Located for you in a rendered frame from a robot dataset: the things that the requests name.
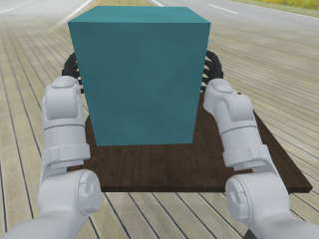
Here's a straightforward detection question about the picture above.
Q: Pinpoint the robot right hand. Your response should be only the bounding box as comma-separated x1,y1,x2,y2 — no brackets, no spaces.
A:
200,50,223,92

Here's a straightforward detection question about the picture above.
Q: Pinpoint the left robot upper arm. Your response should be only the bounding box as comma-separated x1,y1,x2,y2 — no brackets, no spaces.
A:
0,169,103,239

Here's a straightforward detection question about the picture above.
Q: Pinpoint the table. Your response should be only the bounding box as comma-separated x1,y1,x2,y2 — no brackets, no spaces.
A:
66,92,313,239

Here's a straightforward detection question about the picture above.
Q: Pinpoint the right robot upper arm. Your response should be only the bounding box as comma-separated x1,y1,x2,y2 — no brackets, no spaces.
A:
225,170,319,239

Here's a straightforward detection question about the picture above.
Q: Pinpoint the robot left forearm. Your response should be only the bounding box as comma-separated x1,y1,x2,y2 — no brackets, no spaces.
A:
37,76,91,212

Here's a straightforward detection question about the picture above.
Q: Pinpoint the robot left hand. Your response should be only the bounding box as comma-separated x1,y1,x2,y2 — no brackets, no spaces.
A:
61,52,84,94

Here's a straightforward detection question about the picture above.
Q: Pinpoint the carton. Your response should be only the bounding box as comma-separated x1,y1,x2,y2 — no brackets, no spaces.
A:
67,6,211,146

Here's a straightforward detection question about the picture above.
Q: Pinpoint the robot right forearm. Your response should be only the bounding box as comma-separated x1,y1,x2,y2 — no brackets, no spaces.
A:
203,78,291,209

